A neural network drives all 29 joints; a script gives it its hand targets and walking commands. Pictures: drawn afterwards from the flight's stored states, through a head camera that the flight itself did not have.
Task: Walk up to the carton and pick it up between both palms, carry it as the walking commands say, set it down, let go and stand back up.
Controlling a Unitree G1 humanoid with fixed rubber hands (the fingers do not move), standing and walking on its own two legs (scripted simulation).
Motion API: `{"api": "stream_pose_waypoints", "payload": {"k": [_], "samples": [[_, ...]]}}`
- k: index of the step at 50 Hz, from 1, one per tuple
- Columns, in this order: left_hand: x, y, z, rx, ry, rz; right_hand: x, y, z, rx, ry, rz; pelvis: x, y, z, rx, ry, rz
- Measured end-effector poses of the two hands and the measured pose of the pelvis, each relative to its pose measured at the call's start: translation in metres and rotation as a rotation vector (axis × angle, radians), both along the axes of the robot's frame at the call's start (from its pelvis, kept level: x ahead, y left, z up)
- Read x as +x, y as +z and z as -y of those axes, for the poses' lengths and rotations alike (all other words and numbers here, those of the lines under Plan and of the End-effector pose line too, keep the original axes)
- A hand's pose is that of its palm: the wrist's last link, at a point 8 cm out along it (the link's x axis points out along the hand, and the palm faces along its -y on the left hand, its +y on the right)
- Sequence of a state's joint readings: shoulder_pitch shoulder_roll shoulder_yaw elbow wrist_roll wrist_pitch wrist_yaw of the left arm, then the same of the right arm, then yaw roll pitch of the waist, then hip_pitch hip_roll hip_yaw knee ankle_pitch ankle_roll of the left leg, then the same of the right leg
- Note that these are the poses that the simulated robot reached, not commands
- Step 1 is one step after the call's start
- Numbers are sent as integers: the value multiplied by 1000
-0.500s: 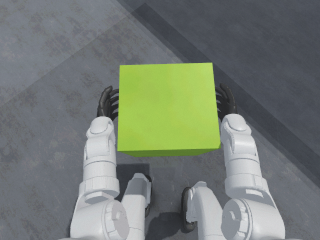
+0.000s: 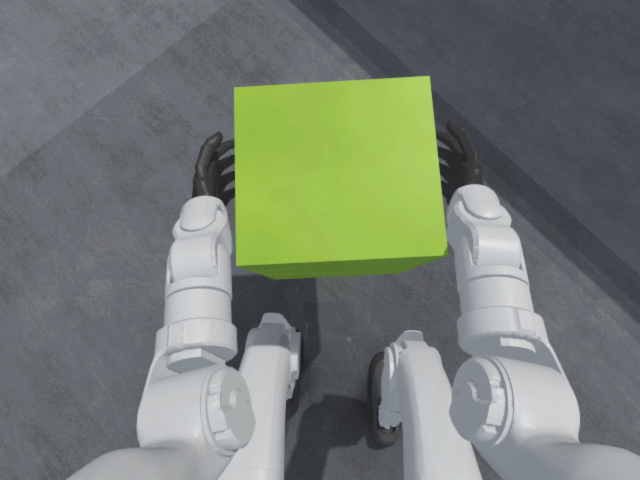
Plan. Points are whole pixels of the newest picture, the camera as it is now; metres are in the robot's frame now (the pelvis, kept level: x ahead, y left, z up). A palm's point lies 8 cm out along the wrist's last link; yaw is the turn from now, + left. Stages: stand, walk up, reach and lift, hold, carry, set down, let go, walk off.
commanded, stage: set down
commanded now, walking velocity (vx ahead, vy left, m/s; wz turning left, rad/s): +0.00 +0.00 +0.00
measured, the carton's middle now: (334, 201) +0.44 +0.04 -0.14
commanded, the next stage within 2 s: none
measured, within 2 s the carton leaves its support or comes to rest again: neither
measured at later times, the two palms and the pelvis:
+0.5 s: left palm (228, 200) +0.44 +0.20 -0.16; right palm (437, 190) +0.47 -0.11 -0.16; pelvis -0.02 +0.00 -0.08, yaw +0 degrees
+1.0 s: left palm (240, 203) +0.46 +0.20 -0.25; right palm (419, 194) +0.50 -0.10 -0.25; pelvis -0.03 +0.00 -0.14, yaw -1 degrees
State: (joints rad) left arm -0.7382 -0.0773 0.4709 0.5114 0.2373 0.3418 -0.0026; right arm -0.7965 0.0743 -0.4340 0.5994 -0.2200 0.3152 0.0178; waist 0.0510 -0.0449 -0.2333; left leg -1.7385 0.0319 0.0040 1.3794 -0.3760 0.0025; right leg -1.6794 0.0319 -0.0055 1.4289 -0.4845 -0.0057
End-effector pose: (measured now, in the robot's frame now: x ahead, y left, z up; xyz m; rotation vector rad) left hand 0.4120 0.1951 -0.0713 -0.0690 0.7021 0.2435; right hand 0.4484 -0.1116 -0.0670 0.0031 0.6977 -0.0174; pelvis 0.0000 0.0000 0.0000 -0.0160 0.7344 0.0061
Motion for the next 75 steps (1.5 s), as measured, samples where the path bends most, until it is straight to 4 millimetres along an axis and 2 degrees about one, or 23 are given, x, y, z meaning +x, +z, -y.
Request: {"api": "stream_pose_waypoints", "payload": {"k": [17, 37, 69, 75], "samples": [[16, -59, -3, 9, 1, -6, 17, -60, -4, -4, -1, -5, -12, -53, 3, 1, -3, -42], [36, -132, -6, 14, -3, -11, 36, -134, -7, -12, 0, -8, -23, -107, 2, -2, -11, -73], [63, -245, -9, 31, -17, -29, 64, -246, -11, -39, 15, -18, -29, -177, -1, -1, -18, -56], [74, -255, -14, 54, -34, -42, 68, -265, -15, -44, 21, -26, -28, -188, -1, 2, -15, -40]]}}
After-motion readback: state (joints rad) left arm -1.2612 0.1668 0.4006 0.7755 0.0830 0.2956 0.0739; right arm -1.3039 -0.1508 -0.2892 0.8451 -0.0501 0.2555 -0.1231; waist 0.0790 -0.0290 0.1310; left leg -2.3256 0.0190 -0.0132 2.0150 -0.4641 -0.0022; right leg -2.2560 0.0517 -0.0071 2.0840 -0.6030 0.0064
